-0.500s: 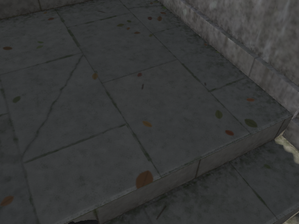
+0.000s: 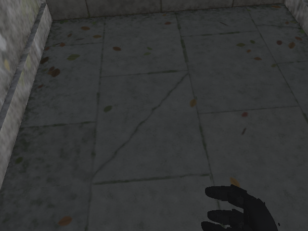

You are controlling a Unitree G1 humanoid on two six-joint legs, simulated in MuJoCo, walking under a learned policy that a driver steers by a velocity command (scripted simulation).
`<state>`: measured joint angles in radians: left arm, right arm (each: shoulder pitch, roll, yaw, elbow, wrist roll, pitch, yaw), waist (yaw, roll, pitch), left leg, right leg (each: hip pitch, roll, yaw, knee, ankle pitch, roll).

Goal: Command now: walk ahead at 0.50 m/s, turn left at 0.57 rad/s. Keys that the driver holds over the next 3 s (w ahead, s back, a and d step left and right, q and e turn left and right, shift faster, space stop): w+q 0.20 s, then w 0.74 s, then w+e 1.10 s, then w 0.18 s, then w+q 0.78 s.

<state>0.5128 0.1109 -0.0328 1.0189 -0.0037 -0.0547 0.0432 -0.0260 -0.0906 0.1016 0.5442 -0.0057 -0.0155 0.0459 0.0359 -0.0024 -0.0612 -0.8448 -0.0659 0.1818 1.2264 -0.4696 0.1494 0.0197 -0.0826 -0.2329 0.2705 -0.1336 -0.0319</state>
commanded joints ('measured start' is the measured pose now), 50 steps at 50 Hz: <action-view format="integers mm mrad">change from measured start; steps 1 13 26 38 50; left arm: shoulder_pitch -117 -494 -30 -181 -17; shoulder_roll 293 -84 284 146 247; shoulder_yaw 72 -91 85 30 77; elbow -211 -515 -345 -109 -112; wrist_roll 35 34 47 14 9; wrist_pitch -44 -61 -14 -70 -25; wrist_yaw -7 -59 -33 -55 -37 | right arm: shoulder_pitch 338 442 550 164 -17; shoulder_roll -383 -104 -106 -119 -240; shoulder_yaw -158 -85 -114 -72 -139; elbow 1 359 356 71 43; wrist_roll -21 -21 -38 -8 21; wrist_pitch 18 -30 -101 -53 -94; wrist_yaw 12 9 11 -27 8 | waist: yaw -219 20 147 -87 0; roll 72 116 -422 -65 -146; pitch -331 139 -432 31 93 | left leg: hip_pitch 760 328 165 -27 366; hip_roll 97 110 -126 155 67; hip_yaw -582 -528 -497 -193 -123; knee -473 -886 426 97 -741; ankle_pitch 154 208 314 584 380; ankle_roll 185 28 -37 -96 -80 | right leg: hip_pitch -248 -1380 126 -412 62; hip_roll -91 11 -278 -38 -147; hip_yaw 138 145 1413 248 299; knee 843 1928 -25 -76 51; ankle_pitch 907 25 -454 43 566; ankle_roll -76 -16 -408 -158 -131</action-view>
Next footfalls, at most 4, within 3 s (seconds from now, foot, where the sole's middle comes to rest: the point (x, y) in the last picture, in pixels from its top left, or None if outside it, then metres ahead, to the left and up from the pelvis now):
0.48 right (193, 215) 0.47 -0.06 -0.50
1.04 left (111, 156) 0.71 0.25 -0.50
1.54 right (165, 99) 1.03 0.04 -0.50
2.02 left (137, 57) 1.35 0.19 -0.50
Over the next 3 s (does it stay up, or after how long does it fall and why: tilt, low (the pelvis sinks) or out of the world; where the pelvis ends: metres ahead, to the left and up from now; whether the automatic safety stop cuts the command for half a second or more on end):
stays up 1.62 0.01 0.26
